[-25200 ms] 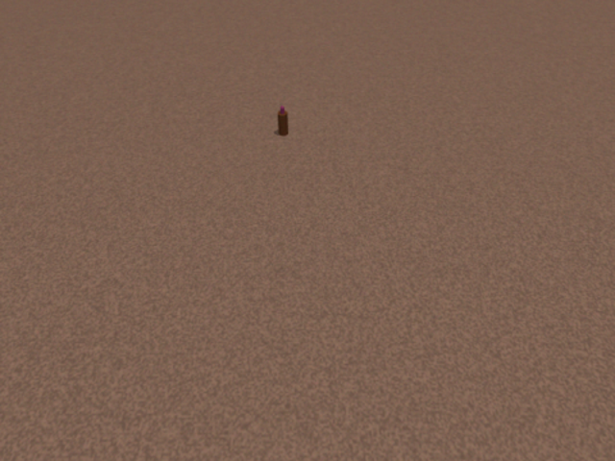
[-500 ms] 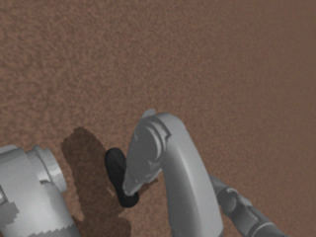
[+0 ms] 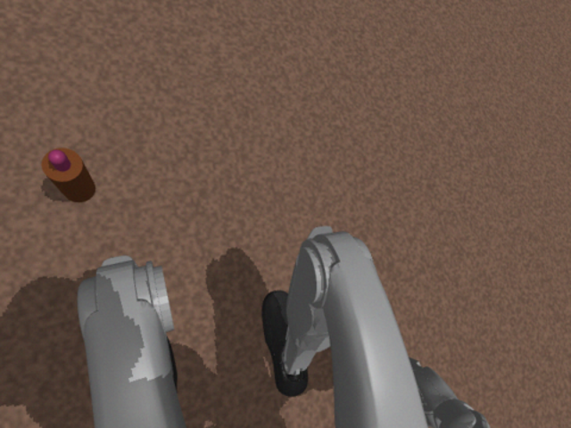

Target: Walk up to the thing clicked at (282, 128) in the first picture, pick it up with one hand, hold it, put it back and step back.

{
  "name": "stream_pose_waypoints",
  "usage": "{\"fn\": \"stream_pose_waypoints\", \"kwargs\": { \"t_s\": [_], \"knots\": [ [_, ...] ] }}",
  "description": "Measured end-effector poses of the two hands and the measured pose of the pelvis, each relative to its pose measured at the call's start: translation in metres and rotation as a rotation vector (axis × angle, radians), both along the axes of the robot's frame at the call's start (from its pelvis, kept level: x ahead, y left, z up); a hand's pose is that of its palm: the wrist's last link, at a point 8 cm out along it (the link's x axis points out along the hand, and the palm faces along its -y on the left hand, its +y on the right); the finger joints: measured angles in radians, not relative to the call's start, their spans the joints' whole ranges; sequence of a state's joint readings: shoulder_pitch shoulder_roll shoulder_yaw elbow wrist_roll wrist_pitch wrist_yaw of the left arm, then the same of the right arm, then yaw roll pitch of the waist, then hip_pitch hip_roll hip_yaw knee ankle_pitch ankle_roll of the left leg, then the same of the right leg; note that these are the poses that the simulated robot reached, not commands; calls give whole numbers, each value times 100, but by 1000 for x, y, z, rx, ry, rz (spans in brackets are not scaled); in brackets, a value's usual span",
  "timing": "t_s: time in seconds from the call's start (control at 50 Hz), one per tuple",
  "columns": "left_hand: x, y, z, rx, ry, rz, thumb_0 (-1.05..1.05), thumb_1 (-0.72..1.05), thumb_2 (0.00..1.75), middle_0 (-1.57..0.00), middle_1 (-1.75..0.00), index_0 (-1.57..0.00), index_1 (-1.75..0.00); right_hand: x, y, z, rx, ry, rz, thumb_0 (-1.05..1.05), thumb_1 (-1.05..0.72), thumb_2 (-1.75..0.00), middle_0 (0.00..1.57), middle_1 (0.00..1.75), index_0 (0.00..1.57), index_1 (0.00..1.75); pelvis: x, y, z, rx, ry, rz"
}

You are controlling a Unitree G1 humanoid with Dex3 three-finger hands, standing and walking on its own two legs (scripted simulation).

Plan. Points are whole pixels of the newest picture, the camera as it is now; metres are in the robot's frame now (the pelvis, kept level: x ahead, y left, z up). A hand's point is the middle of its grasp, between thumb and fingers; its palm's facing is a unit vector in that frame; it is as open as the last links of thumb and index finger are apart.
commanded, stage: home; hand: left
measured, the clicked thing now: (69, 173) +0.48 +0.26 -0.26
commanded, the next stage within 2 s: none
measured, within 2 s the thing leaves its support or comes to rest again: neither
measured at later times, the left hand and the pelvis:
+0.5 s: hand out of the picture +0.31 +0.33 +0.11, palm faces +0.29 -0.83 -0.48, open 17.2 cm; pelvis +0.03 -0.01 +0.20, yaw +8 degrees
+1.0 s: hand out of the picture +0.25 +0.22 +0.29, palm faces +0.26 -0.90 -0.34, open 17.5 cm; pelvis +0.09 +0.00 +0.36, yaw +10 degrees
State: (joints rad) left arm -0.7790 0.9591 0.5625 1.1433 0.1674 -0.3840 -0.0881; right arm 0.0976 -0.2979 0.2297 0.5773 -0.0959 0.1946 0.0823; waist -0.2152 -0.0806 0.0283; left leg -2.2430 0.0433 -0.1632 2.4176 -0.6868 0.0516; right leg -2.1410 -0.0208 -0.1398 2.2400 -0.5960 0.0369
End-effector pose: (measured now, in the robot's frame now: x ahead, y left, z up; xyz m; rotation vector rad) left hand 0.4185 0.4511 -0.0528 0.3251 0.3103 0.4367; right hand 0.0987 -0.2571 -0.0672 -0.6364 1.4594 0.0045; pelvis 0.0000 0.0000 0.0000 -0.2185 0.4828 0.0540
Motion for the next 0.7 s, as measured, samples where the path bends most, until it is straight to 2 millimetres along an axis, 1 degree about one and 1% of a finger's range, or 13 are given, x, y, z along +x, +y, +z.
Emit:
{"fn": "stream_pose_waypoints", "kwargs": {
  "t_s": [0.06, 0.12, 0.18, 0.24, 0.3, 0.36, 0.44, 0.5, 0.56, 0.6, 0.7],
  "knots": [
    [-17, 9, 27, 49, 51, 37, -1, -52, 7, -6, -6, -7, -6, 1, -2, 0, 30, -5, -46, 0, -91, -90, 21, 30, 20, 30, 2, -1, 11, 20, 34, 9],
    [-37, 7, 48, 86, 115, 47, -1, -51, 7, -6, -6, -7, -6, 8, -3, 2, 65, -23, -84, 0, -90, -90, 21, 30, 20, 30, 4, -1, 25, 43, 64, 17],
    [-57, -7, 66, 100, 177, 36, -1, -51, 7, -6, -6, -6, -6, 21, -1, 10, 100, -62, -111, 0, -90, -90, 20, 30, 20, 30, 5, -2, 43, 62, 84, 23],
    [-78, -28, 83, 94, 222, 18, -1, -50, 8, -6, -6, -7, -6, 41, 3, 27, 133, -122, -128, 0, -90, -90, 20, 30, 20, 30, 6, -4, 68, 78, 92, 26],
    [-97, -51, 106, 77, 250, 3, -1, -50, 8, -6, -6, -7, -6, 64, 9, 54, 161, -199, -131, 0, -90, -90, 20, 30, 20, 30, 9, -6, 98, 91, 94, 31],
    [-113, -67, 132, 56, 281, 11, -1, -49, 8, -6, -6, -7, -6, 89, 15, 87, 182, -282, -120, 0, -90, -90, 20, 30, 20, 30, 14, -9, 130, 105, 88, 39],
    [-127, -79, 169, 25, 311, 52, -1, -49, 8, -7, -6, -7, -6, 121, 18, 134, 194, -383, -97, 0, -90, -90, 20, 30, 20, 30, 25, -13, 171, 121, 73, 52],
    [-134, -87, 195, -2, 329, 81, -1, -49, 8, -6, -6, -7, -6, 139, 19, 167, 197, -451, -82, 0, -90, -90, 20, 30, 20, 30, 34, -14, 198, 130, 52, 61],
    [-141, -97, 217, -34, 356, 95, -1, -50, 8, -6, -6, -7, -6, 152, 18, 198, 200, -503, -75, 0, -90, -90, 20, 30, 20, 30, 42, -14, 224, 138, 23, 70],
    [-146, -106, 231, -58, 374, 99, 0, -51, 7, -6, -6, -7, -6, 156, 18, 217, 201, -527, -72, 0, -90, -90, 20, 30, 20, 30, 47, -14, 240, 143, 1, 75],
    [-159, -131, 266, -115, 404, 94, 0, -52, 6, -6, -6, -7, -6, 158, 20, 260, 204, -561, -78, 0, -90, -90, 20, 30, 20, 30, 59, -13, 279, 156, -59, 86]
  ]
}}
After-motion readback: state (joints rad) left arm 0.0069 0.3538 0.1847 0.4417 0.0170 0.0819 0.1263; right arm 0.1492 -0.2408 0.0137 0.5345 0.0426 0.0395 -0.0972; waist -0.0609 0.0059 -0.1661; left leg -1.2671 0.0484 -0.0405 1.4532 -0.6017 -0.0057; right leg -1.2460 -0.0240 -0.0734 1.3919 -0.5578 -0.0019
